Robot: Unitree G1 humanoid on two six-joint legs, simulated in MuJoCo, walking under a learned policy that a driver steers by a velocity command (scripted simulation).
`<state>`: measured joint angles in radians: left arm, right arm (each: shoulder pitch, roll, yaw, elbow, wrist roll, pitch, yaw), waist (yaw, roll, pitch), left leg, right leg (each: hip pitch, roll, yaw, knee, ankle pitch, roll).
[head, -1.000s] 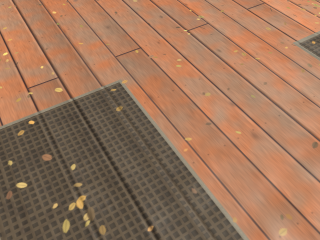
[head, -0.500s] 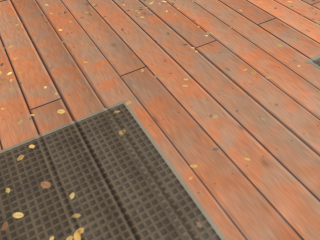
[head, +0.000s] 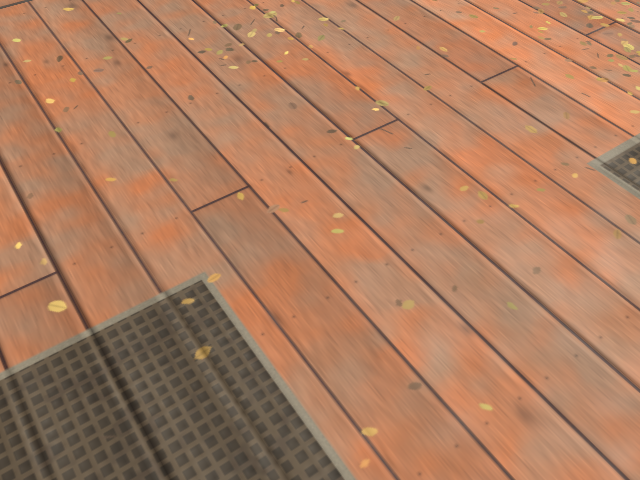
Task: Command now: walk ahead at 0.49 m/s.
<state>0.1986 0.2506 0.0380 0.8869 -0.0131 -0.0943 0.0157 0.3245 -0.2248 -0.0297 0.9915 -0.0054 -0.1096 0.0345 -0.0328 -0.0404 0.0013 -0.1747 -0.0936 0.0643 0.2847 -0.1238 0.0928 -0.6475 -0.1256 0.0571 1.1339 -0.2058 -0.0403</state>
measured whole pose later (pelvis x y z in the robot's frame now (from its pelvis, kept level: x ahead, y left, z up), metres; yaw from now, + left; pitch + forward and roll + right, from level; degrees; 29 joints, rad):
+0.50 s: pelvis +0.27 -0.08 +0.00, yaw +1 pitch +1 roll +0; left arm 0.28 0.23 0.04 0.91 0.00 -0.11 -0.03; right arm 0.23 -0.28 -0.04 0.93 0.02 -0.09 0.00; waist 0.02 0.04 0.00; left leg -0.57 0.10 -0.03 1.12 -0.25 0.05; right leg -0.22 0.05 -0.07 0.34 -0.15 -0.07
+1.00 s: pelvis +0.55 -0.01 -0.01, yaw +1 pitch +2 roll +0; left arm 0.31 0.25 0.05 0.97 -0.02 -0.10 0.00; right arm 0.16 -0.24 -0.05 0.90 0.00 -0.10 0.04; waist 0.00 -0.02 0.03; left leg -0.36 -0.04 0.06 0.47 -0.15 0.07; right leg -0.39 -0.04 0.03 1.18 -0.37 -0.05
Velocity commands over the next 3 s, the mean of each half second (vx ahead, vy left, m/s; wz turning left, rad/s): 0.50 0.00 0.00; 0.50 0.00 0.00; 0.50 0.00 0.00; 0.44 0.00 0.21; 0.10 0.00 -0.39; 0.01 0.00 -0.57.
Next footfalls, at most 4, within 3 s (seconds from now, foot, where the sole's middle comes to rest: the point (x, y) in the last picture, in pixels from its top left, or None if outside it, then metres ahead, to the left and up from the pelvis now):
0.30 right None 0.33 -0.17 -0.78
0.86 left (289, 422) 0.65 0.07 -0.78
1.44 right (379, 302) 0.96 -0.16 -0.78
1.98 left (276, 227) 1.23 0.11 -0.78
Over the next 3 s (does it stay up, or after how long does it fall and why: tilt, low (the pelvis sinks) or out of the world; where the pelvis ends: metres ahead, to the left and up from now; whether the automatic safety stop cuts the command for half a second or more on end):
stays up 1.19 -0.02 -0.01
